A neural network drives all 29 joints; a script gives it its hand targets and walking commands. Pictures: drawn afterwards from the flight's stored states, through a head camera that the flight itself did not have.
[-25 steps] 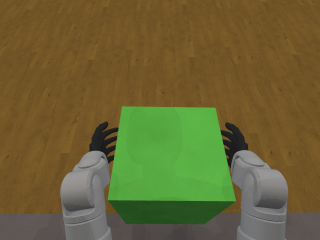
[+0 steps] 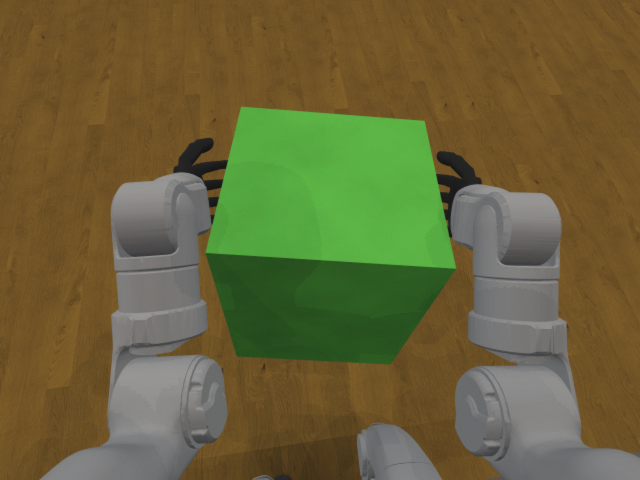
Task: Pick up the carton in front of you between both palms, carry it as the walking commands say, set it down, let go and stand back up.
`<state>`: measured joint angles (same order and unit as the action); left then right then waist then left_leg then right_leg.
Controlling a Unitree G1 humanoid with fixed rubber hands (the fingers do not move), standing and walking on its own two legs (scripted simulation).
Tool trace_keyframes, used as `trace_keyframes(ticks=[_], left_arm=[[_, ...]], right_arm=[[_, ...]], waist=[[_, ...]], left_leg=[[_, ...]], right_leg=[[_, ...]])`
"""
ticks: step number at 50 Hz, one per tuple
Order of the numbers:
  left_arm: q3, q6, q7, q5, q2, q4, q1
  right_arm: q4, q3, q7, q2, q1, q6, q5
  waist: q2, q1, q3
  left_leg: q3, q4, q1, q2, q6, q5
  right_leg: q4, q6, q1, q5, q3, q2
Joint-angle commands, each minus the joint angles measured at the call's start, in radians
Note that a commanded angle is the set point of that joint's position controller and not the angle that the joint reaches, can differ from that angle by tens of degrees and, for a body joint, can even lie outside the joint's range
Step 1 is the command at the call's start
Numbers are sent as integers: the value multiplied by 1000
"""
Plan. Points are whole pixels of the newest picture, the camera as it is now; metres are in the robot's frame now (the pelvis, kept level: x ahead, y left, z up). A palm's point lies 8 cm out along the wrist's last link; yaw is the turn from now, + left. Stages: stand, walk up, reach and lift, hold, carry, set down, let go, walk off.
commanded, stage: carry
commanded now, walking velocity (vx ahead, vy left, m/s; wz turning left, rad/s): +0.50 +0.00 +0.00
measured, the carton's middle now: (323, 248) +0.38 -0.01 +0.05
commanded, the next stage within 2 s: none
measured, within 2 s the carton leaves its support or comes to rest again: neither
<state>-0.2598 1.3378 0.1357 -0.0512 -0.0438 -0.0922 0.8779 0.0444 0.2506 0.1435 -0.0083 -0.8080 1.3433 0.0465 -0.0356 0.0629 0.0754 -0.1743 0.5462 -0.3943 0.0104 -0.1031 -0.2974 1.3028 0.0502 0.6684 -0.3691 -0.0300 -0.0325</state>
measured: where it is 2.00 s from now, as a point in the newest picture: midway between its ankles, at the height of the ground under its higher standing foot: (274, 173)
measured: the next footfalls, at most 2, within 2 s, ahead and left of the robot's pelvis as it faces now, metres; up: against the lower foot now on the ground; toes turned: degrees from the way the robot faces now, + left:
right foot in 0.24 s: +0.35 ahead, -0.11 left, +0.03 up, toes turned -4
left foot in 0.64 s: +0.59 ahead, +0.09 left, +0.06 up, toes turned +9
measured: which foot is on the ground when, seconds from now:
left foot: down 0.00-0.24, up 0.26-0.62, down 0.64-0.98, up 1.00-1.00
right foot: up 0.00-0.22, down 0.24-0.66, up 0.68-0.96, down 0.98-1.00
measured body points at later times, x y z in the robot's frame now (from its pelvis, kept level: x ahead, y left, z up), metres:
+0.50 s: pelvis +0.32 -0.03 +0.03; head +0.41 -0.03 +0.47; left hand +0.70 +0.16 +0.18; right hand +0.73 -0.14 +0.16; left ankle +0.37 +0.10 -0.62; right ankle +0.31 -0.10 -0.71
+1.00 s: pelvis +0.60 -0.01 +0.05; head +0.63 -0.02 +0.50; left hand +0.96 +0.21 +0.23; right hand +1.01 -0.09 +0.21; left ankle +0.55 +0.08 -0.67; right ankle +0.73 -0.10 -0.66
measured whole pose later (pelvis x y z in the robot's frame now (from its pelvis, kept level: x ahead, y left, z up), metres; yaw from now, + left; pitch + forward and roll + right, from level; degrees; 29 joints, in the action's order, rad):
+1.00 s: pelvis +0.60 -0.01 +0.05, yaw +14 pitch +4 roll -1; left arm -0.32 1.32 0.12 -0.10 0.00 -0.10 0.89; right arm 0.11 0.24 0.17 0.04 -0.88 1.35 0.01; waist 0.05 0.06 -0.01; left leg 0.06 0.70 -0.36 -0.05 -0.06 -0.50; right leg 0.67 0.01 0.58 -0.31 -0.07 -0.02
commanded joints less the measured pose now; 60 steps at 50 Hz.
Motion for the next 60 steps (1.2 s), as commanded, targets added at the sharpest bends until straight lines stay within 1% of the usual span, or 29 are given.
trace_keyframes(ticks=[1, 3, 8, 11, 12, 13, 14, 16, 19, 24, 27, 30, 31, 32, 33, 34, 36, 37, 39, 42, 46, 47, 48, 49, 50, 51, 52, 55, 60], left_arm=[[570, -42, -173, 398, 1107, 134, 695], [570, -49, -166, 346, 1059, 146, 656], [626, -37, -185, 352, 1056, 184, 609], [642, -32, -207, 325, 1010, 193, 578], [624, -32, -211, 320, 1008, 147, 521], [619, -45, -215, 332, 972, 182, 545], [619, -36, -222, 348, 1003, 142, 529], [681, -40, -232, 421, 1041, 205, 603], [719, -55, -251, 489, 1125, 310, 728], [727, -42, -256, 531, 1080, 381, 732], [712, -19, -258, 492, 1043, 235, 624], [668, -18, -266, 469, 1041, 122, 619], [651, -13, -272, 418, 1024, 25, 567], [653, -18, -273, 420, 1037, 61, 590], [631, -13, -275, 398, 1031, -18, 601], [605, -16, -270, 394, 1025, -27, 635], [559, -24, -250, 376, 1067, -5, 646], [516, -32, -242, 368, 1072, 9, 650], [511, -28, -228, 343, 1055, 10, 660], [491, -32, -206, 335, 1027, 94, 718], [459, -5, -194, 316, 996, 34, 626], [484, -6, -194, 327, 997, 69, 658], [477, -5, -200, 295, 984, -1, 621], [485, -4, -204, 300, 988, -38, 583], [506, -11, -209, 313, 1005, -22, 602], [510, -14, -207, 322, 994, -44, 633], [521, -15, -220, 342, 1036, -19, 629], [578, -24, -255, 455, 1131, 30, 753], [648, -41, -269, 595, 1171, 186, 938]], right_arm=[[-182, -606, -222, -1051, -883, -51, -484], [-170, -598, -232, -1046, -803, -44, -470], [-244, -649, -235, -1014, -758, -47, -436], [-242, -668, -234, -980, -715, -40, -404], [-250, -685, -232, -968, -749, -41, -407], [-286, -711, -234, -962, -754, -41, -411], [-258, -685, -228, -937, -752, -31, -396], [-235, -646, -216, -942, -732, -33, -369], [-233, -618, -197, -930, -696, -52, -289], [-270, -619, -152, -867, -656, -63, -242], [-178, -621, -164, -853, -607, -31, -244], [-63, -622, -194, -885, -600, -18, -290], [-15, -620, -200, -874, -626, -14, -284], [57, -603, -214, -934, -559, -13, -313], [107, -596, -226, -924, -592, -11, -320], [92, -589, -239, -935, -628, -27, -342], [-40, -648, -256, -1044, -784, -42, -436], [-30, -661, -260, -1091, -837, -36, -481], [-91, -655, -265, -1107, -906, -53, -534], [-151, -647, -241, -1124, -1002, -47, -574], [-94, -616, -211, -1076, -879, -24, -519], [-61, -604, -211, -1078, -811, -29, -486], [-54, -598, -210, -1045, -820, -22, -483], [-64, -596, -212, -1032, -823, -23, -473], [-58, -597, -219, -1048, -860, -15, -469], [32, -566, -228, -1064, -851, -1, -458], [13, -572, -226, -1049, -869, -9, -443], [91, -514, -216, -1050, -749, -18, -353], [40, -466, -159, -981, -721, -40, -254]], waist=[[215, -6, -589], [99, 13, -580], [215, 15, -506], [157, -92, -669], [54, -164, -757], [-260, -133, -819], [-284, -169, -844], [-111, -215, -765], [3, -150, -689], [-87, -151, -637], [-111, -151, -588], [-128, -79, -579], [-112, 13, -598], [-25, 45, -640], [222, 21, -631], [303, 32, -573], [145, 16, -534], [-3, 15, -534], [37, -18, -565], [107, 8, -548], [139, 21, -587], [198, -12, -609], [133, -69, -647], [66, -116, -677], [-202, -154, -764], [-299, -158, -709], [-112, -137, -660], [-75, -152, -557], [-135, -144, -537]], left_leg=[[321, -134, 604, 261, -117, 363], [308, -98, 700, 230, -106, 548], [135, -104, 549, 176, -90, 669], [19, 218, 462, 150, -10, 978], [82, 421, 180, 103, 48, 637], [126, 602, -117, -9, 72, -114], [171, 851, -307, -79, 73, -264], [198, 989, -525, -43, 55, -210], [214, 882, -459, 26, 45, -137], [131, 537, -405, 11, 59, -110], [55, 257, -292, -28, 44, -29], [-45, 91, 25, -95, 3, 53], [-53, 58, 262, -128, -32, 23], [174, 12, 485, -39, -83, -55], [681, -118, 630, 238, -186, -148], [906, -190, 675, 265, -286, 143], [757, -73, 571, 242, -268, 434], [680, -78, 534, 229, -241, 347], [570, -116, 418, 192, -178, 215], [527, -157, 329, 173, -198, 105], [466, -98, 287, 153, -171, 234], [384, -51, 226, 120, -127, 240], [300, 52, 114, 88, -87, 225], [255, 194, -76, 44, -41, 241], [180, 415, -274, -29, 10, -64], [150, 593, -459, -110, 55, -327], [233, 725, -459, -49, 45, -307], [215, 736, -495, 8, 41, -215], [121, 322, -256, -3, 67, -147]], right_leg=[[-46, -1, 200, 40, 8, -27], [-97, 0, 280, 49, -18, -16], [-502, 20, 48, 218, -141, 31], [-746, 58, -444, 244, -209, 124], [-755, 99, -792, 274, 40, -38], [-772, 179, -1039, 471, 452, -289], [-803, 314, -1168, 504, 608, -331], [-761, 299, -1175, 759, 520, -296], [-814, 171, -975, 506, 366, -242], [-869, 187, -914, 549, 203, -227], [-855, 131, -880, 588, 85, -185], [-717, 64, -712, 856, -91, -189], [-577, 28, -589, 820, -137, -162], [-396, -14, -364, 636, -129, -111], [-154, -59, -95, 9, -90, 4], [57, -56, 92, -162, 6, 103], [202, -45, 182, -123, 87, 20], [180, -42, 205, -122, 107, -4], [9, -36, 104, -97, 85, -41], [-189, -56, 57, -100, 17, -24], [-508, -75, -132, -44, -34, 36], [-645, -67, -288, -31, -55, 49], [-715, -76, -539, 50, -141, 84], [-759, -38, -794, 41, -41, 9], [-854, 75, -993, -204, 376, -256], [-992, 209, -1016, -110, 764, -410], [-956, 233, -928, -73, 774, -368], [-872, 185, -825, 218, 457, -268], [-942, 152, -656, 256, 246, -173]])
